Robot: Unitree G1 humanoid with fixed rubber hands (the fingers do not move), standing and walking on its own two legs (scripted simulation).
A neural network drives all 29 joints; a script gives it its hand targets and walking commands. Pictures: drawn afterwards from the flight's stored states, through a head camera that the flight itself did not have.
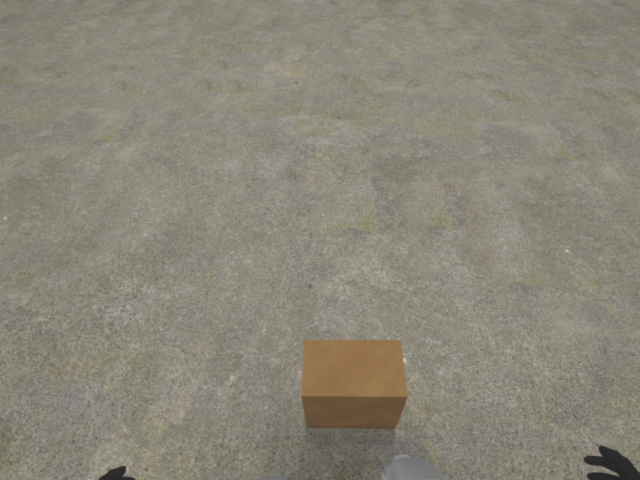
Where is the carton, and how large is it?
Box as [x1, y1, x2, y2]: [301, 340, 407, 428]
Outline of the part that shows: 304,340 301,397 307,427 395,427 407,397 400,340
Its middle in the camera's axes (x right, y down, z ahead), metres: +0.08 +0.41 +1.07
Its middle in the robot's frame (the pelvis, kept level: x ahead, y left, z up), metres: +0.45 -0.03 -0.60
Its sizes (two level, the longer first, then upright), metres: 0.254 0.146 0.260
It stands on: the floor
